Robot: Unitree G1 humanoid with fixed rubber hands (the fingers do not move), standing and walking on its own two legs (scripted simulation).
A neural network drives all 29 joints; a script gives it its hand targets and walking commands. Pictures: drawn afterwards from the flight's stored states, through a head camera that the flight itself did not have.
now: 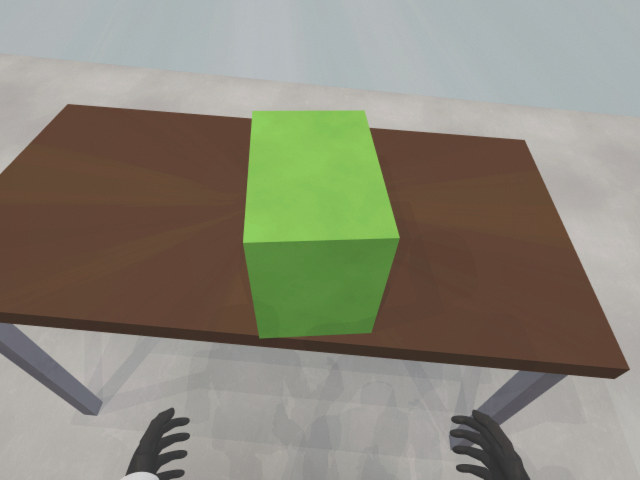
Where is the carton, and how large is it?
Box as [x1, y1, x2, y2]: [243, 110, 399, 338]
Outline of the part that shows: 364,110 252,111 243,245 259,338 371,332 399,237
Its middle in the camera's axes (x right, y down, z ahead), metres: -0.01 -0.03 +0.62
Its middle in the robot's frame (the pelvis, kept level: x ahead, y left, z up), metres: +0.47 +0.03 +0.02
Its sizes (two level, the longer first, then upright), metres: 0.273 0.179 0.233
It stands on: a table, 0.69 m high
